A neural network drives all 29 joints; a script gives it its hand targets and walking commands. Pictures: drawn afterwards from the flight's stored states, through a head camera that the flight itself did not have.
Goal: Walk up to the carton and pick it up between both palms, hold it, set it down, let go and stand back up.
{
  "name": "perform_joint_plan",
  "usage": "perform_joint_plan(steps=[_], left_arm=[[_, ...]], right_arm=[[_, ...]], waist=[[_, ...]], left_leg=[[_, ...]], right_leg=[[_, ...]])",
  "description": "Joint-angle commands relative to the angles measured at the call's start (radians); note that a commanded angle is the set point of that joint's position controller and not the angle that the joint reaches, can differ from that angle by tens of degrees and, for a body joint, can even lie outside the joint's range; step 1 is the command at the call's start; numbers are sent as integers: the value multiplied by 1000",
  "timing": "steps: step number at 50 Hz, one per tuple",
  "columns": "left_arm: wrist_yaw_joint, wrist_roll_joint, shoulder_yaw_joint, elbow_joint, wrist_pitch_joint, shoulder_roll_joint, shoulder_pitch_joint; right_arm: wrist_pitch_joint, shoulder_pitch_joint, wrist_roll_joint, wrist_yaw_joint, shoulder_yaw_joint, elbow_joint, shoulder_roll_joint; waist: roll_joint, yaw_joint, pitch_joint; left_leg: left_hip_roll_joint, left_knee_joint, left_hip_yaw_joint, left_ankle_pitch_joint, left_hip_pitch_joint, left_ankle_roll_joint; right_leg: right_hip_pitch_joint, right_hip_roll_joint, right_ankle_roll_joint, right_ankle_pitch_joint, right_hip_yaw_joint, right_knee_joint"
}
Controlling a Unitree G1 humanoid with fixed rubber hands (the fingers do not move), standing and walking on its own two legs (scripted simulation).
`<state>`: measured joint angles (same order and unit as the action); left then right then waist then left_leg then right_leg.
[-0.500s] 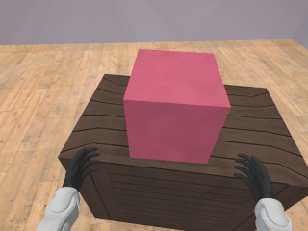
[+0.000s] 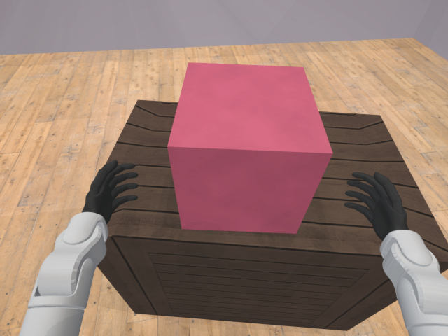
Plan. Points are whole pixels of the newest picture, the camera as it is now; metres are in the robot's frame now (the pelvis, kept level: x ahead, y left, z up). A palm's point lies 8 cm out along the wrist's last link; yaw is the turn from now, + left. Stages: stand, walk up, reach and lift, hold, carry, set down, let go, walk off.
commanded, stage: reach and lift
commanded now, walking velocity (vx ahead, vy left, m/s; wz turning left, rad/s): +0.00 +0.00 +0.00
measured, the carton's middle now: (242, 148) +0.52 -0.03 +0.03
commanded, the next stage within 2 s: none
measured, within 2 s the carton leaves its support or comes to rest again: neither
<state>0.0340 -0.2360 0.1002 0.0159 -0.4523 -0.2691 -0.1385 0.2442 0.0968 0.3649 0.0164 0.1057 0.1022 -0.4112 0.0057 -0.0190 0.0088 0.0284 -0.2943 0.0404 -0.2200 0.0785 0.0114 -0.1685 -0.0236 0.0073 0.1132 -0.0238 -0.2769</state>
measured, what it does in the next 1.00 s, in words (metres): stands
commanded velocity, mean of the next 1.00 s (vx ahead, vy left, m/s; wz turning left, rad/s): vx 0.00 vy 0.00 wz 0.00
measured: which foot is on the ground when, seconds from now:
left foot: down 0.00-1.00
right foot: down 0.00-1.00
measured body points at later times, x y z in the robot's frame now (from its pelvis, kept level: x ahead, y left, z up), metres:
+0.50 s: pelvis -0.01 +0.00 +0.00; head +0.01 +0.01 +0.45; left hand +0.40 +0.20 +0.15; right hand +0.38 -0.27 +0.15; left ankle -0.04 +0.12 -0.75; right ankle +0.02 -0.12 -0.75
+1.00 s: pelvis -0.01 -0.01 +0.00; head +0.01 +0.00 +0.45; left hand +0.45 +0.19 +0.21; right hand +0.44 -0.26 +0.21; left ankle -0.04 +0.12 -0.75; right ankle +0.02 -0.12 -0.75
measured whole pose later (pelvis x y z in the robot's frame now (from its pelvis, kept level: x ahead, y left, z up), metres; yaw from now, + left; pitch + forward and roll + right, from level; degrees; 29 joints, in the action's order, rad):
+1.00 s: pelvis -0.01 -0.01 +0.00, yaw +1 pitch +8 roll +0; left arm 0.05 -0.27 0.00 -0.83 -0.50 -0.40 -1.07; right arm 0.32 1.04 0.45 0.04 -0.03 0.98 -0.53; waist 0.00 -0.04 -0.11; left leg 0.03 -0.37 0.00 -0.21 0.30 0.02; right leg -0.36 -0.03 0.01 0.08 -0.01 -0.30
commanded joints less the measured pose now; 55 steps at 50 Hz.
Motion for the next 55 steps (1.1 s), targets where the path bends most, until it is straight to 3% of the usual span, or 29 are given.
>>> perform_joint_plan(steps=[1, 5, 6, 8, 10, 19, 26, 31, 33, 40, 44, 48, 55], left_arm=[[-2, 5, 72, 171, 10, -142, -285], [-2, 5, 70, 150, -25, -147, -380], [-1, 11, 78, 140, -34, -146, -369], [3, 17, 79, 152, -45, -147, -404], [-3, 21, 87, 88, -67, -155, -456], [12, 29, 84, -23, -97, -183, -671], [17, 28, 73, -186, -104, -219, -849], [22, 19, 49, -269, -93, -249, -997], [17, 10, 45, -331, -85, -260, -1038], [24, -20, -8, -504, -40, -294, -1241], [25, -36, -47, -621, -22, -290, -1316], [19, -30, -72, -685, -2, -282, -1377], [15, -47, -100, -803, 60, -285, -1427]], right_arm=[[-29, 283, 20, -2, 67, -154, -193], [-8, 357, 31, -5, 74, -98, -211], [-4, 361, 35, -3, 62, -85, -215], [-4, 397, 40, 0, 64, -70, -235], [7, 461, 48, -1, 60, -27, -241], [37, 675, 71, 13, 29, 123, -267], [49, 861, 81, 21, 5, 278, -299], [50, 999, 94, 26, -9, 367, -321], [54, 1043, 93, 27, -26, 409, -313], [51, 1233, 100, 31, -55, 551, -318], [51, 1302, 92, 32, -66, 674, -323], [37, 1359, 85, 24, -69, 741, -325], [8, 1416, 92, 16, -115, 797, -305]], waist=[[-33, 3, -302], [-18, -24, -335], [-20, -12, -333], [-16, -23, -368], [-42, -29, -366], [-5, -26, -440], [-32, -28, -493], [-8, -27, -545], [-36, -27, -543], [-24, -15, -598], [-11, -29, -610], [2, -40, -640], [-34, -31, -682]], left_leg=[[-40, 9, -15, 295, 31, 25], [-42, -1, -12, 281, 44, 25], [-41, -3, -14, 296, 41, 22], [-41, -15, -17, 342, 20, 31], [-41, -20, -17, 329, 31, 26], [-39, -29, -13, 292, 69, 18], [-43, -25, -12, 267, 101, 8], [-41, -39, -13, 270, 107, 13], [-48, -37, -10, 235, 136, 4], [-43, -34, -11, 190, 165, -3], [-41, -41, -15, 202, 154, 7], [-43, -58, -20, 262, 143, 24], [-49, -58, -21, 278, 183, 19]], right_leg=[[225, -22, 3, -289, -26, -28], [223, -21, 0, -303, -23, -37], [222, -21, 1, -318, -23, -40], [229, -29, 2, -345, -16, -45], [215, -31, -4, -353, -13, -46], [220, -28, -1, -344, -11, -63], [238, -29, -9, -369, -6, -75], [224, -33, -7, -373, -2, -81], [229, -27, -15, -364, -2, -78], [202, -25, -13, -319, 5, -82], [166, -28, -10, -318, 13, -75], [165, -30, -14, -387, 25, -80], [210, -28, -24, -435, 29, -95]])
